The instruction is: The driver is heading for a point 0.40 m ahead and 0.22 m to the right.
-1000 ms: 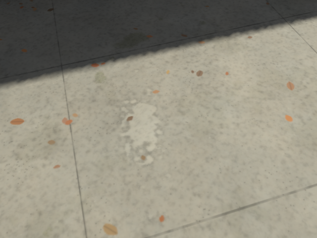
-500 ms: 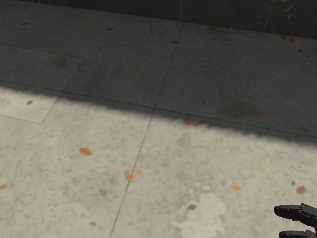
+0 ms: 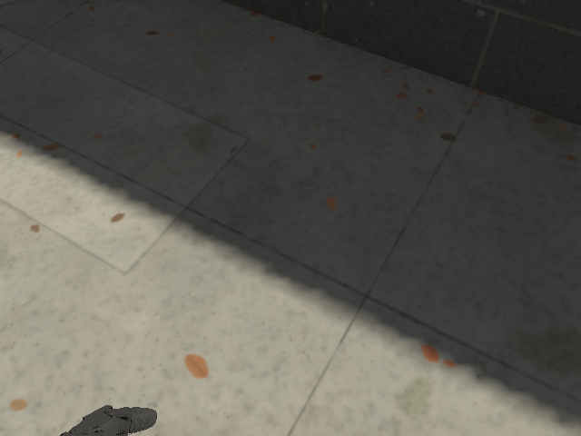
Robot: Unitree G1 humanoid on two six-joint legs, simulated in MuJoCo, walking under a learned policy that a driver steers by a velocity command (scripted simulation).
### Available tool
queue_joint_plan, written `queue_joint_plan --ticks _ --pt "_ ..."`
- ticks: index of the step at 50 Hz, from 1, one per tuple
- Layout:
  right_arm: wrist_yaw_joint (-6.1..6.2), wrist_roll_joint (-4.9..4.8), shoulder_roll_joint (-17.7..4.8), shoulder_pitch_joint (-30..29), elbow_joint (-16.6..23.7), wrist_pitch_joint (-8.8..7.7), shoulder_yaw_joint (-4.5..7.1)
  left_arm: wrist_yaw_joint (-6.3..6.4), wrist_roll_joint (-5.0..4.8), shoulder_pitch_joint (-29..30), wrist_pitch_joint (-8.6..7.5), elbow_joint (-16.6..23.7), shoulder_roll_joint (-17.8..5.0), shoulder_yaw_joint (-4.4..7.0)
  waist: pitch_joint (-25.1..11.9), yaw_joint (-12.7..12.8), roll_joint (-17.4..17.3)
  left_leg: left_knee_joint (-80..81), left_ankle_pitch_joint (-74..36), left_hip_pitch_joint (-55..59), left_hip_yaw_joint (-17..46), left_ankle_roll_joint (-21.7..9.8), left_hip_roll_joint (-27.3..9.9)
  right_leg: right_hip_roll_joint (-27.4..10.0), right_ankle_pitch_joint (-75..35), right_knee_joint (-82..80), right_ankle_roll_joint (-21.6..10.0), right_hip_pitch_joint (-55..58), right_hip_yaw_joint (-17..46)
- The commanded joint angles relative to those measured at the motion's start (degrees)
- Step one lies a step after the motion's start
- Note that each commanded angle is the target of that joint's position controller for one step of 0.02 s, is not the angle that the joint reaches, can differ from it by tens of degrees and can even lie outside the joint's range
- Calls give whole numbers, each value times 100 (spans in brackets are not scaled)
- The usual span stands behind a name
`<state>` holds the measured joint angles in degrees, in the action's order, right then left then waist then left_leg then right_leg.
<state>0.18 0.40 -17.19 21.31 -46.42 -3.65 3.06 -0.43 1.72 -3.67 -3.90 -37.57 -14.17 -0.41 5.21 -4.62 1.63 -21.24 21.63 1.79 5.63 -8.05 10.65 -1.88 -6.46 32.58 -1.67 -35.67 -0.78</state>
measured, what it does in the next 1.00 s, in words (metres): walks ahead, turning right: right foot, then left foot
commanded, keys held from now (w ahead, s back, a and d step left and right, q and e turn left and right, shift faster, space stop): e+shift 1.00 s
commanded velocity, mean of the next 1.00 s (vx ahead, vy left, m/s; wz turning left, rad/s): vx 0.07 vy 0.00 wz -0.77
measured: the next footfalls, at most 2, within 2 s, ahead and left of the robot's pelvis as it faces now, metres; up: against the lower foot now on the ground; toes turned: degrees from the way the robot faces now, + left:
right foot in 0.04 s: +0.25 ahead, -0.10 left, +0.00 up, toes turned -1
left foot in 0.62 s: +0.24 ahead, +0.04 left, +0.00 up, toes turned -40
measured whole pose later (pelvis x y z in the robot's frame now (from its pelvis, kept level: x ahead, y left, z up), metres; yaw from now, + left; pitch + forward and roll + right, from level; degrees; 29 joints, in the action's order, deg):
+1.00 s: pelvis +0.12 -0.01 +0.01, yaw -52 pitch +1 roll +0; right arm 0.5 1.6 -16.9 11.8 -38.0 0.6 2.1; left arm -4.2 -0.3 -8.1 5.6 -36.2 -18.0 3.5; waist 3.9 -1.0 0.0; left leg -30.5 15.9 -14.7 -10.5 0.8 -6.4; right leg -0.8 24.1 42.0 1.8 -18.8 -2.2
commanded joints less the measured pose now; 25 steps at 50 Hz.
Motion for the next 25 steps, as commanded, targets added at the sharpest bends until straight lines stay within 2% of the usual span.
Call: queue_joint_plan --ticks 1,2,3,4,5,6,7,8,10,12,15,18,22,25 --pt "106 91 -894 -408 284 -56 219 -17 -20 -1988 -147 -473 -746 265 -940 1042 -634 -1503 -6027 -262 -159 367 -1302 436 -355 -592 -314 2475 -167" --pt "134 66 -914 -528 429 -31 245 -16 -40 -2472 -198 -640 -1082 381 -1107 1280 -236 -3049 -4602 -578 -501 477 -839 123 -2081 -770 -449 3052 216" --pt "152 39 -300 450 529 26 150 -49 3 -2150 -171 -514 -1464 471 -1590 503 1288 -5329 890 -2093 -824 765 36 -1335 -6163 61 -1329 4308 1996" --pt "149 76 -237 1147 510 88 45 -79 -126 -1842 -62 -301 -1512 527 -2642 187 1388 -6369 1290 -3052 -244 841 133 -1959 -5945 -497 -2066 5109 3878" --pt "148 218 -512 738 459 160 31 -61 -242 -1322 64 -25 -1263 555 -2456 288 460 -6588 675 -3227 13 837 -260 -1749 -4122 -877 -2028 4591 3751" --pt "124 270 -612 103 601 214 36 -32 -262 -1091 172 29 -974 483 -1850 346 -102 -6334 362 -3316 -28 844 -470 -1392 -2660 -1067 -1808 3856 3239" --pt "101 290 -608 -467 775 277 28 -16 -259 -1260 233 -94 -848 448 -1387 431 -440 -5951 303 -3375 -59 871 -589 -1056 -1881 -1266 -1573 3240 2887" --pt "88 285 -530 -624 920 390 1 8 -257 -1460 265 -208 -865 466 -1170 398 -354 -5550 208 -3276 -47 886 -686 -824 -1561 -1397 -1360 2876 2722" --pt "105 259 -374 -537 945 594 -72 -14 -198 -1491 339 -273 -949 517 -1113 298 -111 -5039 178 -3018 -76 917 -715 -542 -702 -1567 -1017 2413 2595" --pt "131 258 -326 -608 978 671 -98 -18 -149 -1404 391 -208 -1087 586 -1152 296 45 -4628 104 -2996 -78 939 -708 -336 67 -1687 -681 2214 2652" --pt "150 210 -380 -955 1044 719 -91 25 -159 -1313 525 -108 -1209 686 -1020 428 344 -3972 -156 -3137 8 985 -724 -86 1979 -2033 -255 2060 2902" --pt "162 150 -472 -1229 1039 696 -60 46 -189 -1353 650 -63 -1254 768 -846 638 597 -3344 -346 -3265 101 1014 -713 15 3374 -2338 -27 2211 3276" --pt "186 92 -491 -1389 982 548 -57 51 -169 -1459 725 -93 -1309 863 -827 838 676 -2653 -358 -3251 205 917 -604 50 3626 -2316 -9 2628 3621" --pt "217 51 -504 -1338 915 439 -64 20 -123 -1316 734 -57 -1330 895 -816 821 733 -2066 -191 -2899 248 756 -465 80 3631 -2233 -127 2606 3827"
Velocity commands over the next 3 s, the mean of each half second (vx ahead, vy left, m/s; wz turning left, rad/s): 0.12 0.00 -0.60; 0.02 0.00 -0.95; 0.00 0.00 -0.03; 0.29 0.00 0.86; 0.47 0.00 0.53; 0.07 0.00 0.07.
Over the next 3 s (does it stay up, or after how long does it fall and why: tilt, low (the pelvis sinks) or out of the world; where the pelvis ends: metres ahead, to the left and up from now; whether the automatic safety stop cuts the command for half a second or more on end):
stays up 0.45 -0.12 0.02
